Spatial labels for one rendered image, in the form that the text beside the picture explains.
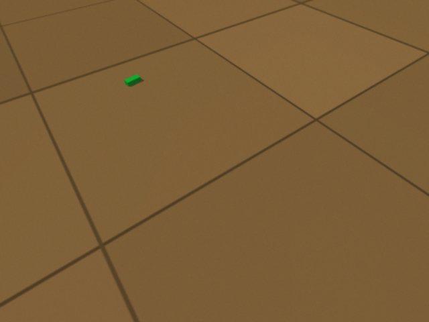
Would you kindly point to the small box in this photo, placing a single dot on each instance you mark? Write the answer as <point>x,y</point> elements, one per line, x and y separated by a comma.
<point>132,80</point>

